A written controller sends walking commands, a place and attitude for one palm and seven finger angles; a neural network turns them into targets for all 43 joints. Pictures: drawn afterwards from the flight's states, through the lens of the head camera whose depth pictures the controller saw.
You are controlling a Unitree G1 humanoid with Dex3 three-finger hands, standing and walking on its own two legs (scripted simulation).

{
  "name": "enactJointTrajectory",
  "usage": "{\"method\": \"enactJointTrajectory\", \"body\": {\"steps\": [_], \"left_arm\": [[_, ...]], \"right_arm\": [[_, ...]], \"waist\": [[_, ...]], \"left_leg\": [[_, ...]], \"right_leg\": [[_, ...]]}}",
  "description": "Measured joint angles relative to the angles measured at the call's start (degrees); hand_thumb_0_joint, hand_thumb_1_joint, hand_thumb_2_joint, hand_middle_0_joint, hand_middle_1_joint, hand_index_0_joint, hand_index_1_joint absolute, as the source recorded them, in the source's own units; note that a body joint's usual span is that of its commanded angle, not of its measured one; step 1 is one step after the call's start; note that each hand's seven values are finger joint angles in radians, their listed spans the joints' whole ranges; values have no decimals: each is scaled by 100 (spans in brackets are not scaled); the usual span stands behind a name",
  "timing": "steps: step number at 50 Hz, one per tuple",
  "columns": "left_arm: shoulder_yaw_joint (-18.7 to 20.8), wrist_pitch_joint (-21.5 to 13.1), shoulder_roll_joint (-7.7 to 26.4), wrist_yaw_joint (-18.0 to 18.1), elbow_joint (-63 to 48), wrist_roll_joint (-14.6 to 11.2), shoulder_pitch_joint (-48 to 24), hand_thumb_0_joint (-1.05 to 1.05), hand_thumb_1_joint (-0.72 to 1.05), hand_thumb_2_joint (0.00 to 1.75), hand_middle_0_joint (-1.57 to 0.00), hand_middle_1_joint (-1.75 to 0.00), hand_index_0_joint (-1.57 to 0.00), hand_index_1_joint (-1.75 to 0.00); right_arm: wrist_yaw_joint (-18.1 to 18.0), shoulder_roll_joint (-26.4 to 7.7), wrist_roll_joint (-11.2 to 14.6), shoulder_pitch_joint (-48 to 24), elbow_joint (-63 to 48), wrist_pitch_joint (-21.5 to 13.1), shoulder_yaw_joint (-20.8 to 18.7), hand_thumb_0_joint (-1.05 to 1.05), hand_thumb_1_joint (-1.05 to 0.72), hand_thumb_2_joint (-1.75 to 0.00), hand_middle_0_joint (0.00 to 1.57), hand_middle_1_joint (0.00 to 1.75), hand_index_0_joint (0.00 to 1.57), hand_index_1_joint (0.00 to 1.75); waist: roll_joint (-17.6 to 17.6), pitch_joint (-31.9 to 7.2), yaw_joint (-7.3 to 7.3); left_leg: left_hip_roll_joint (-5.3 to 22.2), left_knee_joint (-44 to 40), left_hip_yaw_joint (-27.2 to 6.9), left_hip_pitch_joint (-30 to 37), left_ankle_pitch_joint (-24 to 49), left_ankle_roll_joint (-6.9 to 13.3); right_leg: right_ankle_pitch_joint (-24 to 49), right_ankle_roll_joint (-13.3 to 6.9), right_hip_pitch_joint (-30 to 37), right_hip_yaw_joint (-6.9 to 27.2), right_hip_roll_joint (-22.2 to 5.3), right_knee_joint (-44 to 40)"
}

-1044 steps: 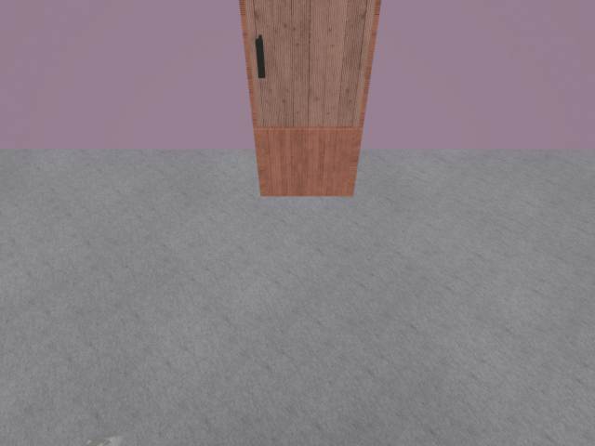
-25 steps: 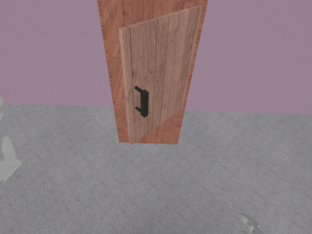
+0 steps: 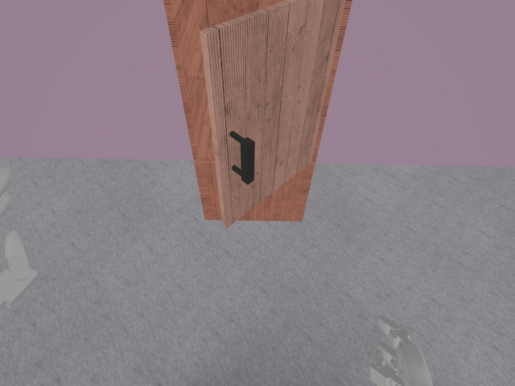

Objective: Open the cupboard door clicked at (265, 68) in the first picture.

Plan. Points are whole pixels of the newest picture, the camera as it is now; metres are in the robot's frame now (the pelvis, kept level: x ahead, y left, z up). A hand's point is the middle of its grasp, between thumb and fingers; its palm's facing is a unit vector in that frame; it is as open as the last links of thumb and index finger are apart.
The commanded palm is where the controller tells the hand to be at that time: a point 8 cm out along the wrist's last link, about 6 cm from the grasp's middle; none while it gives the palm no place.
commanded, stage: stop stepping back and stand still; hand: left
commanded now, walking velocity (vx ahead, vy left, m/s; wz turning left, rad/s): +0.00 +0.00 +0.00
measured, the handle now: (241, 157) +0.62 +0.07 -0.05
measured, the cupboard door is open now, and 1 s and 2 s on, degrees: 45 45 45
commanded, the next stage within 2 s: let the arm hang, fingers relaxed in 0.08 s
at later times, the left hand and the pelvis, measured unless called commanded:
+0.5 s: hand out of the picture +0.01 +0.17 -0.17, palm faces +0.00 -0.98 -0.19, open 7.1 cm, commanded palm none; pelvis -0.03 +0.00 +0.00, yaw +2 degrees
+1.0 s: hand out of the picture -0.03 +0.17 -0.17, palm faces +0.06 -0.98 -0.21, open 7.4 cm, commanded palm none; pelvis -0.03 -0.01 +0.00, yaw +2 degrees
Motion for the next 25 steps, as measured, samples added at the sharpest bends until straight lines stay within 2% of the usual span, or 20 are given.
{"method": "enactJointTrajectory", "body": {"steps": [4,9,10,11,13,16,18,21,23,25], "left_arm": [[-84,39,-35,-26,47,-19,106,2,89,90,-22,-30,-21,-30],[-132,85,-71,-21,106,-22,142,2,89,90,-22,-30,-21,-30],[-257,-8,-40,-95,409,88,-24,2,89,90,-22,-30,-21,-30],[-495,32,-15,-251,951,196,-334,1,89,90,-21,-30,-20,-30],[-1040,420,-109,-537,2362,330,-997,1,90,90,-21,-30,-20,-30],[-1677,1035,-440,-776,4565,424,-1662,1,90,90,-20,-30,-20,-29],[-1996,1283,-669,-851,5744,444,-1848,1,91,90,-20,-30,-19,-29],[-2350,1454,-1052,-892,7041,421,-1891,1,91,90,-20,-30,-19,-29],[-2504,1469,-1307,-905,7658,395,-1827,2,91,90,-20,-30,-19,-29],[-2381,1416,-1375,-758,8089,351,-1772,1,97,90,-21,-30,-20,-29]], "right_arm": [[-24,-40,0,7,-26,47,-29,1,-90,-89,21,30,20,30],[-70,-84,-11,102,-1,81,-53,1,-90,-89,20,30,20,30],[38,-151,-7,106,127,-44,-94,1,-90,-89,20,30,20,30],[168,-267,-16,72,307,-81,-134,1,-90,-89,20,30,20,30],[332,-505,-71,-62,688,82,-158,1,-90,-89,20,30,20,30],[410,-660,-150,-239,1115,377,-125,1,-90,-89,20,30,20,30],[423,-620,-179,-256,1298,508,-99,1,-90,-89,20,30,20,30],[408,-476,-207,-139,1571,646,-44,1,-90,-89,20,30,20,30],[387,-363,-207,6,1798,713,-6,1,-90,-89,20,30,20,30],[352,-220,-198,197,2054,757,16,1,-90,-89,20,30,20,30]], "waist": [[26,-51,-24],[31,-75,12],[73,-117,25],[140,-158,72],[290,-234,143],[392,-230,86],[311,-154,2],[99,0,-94],[-34,94,-102],[-138,160,-60]], "left_leg": [[0,-69,15,-16,59,15],[-11,-154,0,-22,150,30],[-27,-75,-37,-135,149,40],[-66,41,-70,-260,131,56],[-146,238,-90,-446,89,101],[-214,393,-69,-543,58,143],[-227,389,-43,-513,77,129],[-208,286,-35,-413,146,91],[-174,187,-51,-340,205,64],[-129,99,-106,-297,264,30]], "right_leg": [[86,13,-2,15,4,-107],[188,22,16,0,-2,-230],[181,29,-74,-39,-24,-158],[133,34,-198,-74,-70,-9],[11,49,-420,-96,-162,300],[-92,69,-579,-75,-242,588],[-114,49,-594,-47,-257,666],[-67,18,-521,-39,-234,608],[6,-5,-433,-56,-195,478],[88,-37,-340,-112,-145,314]]}}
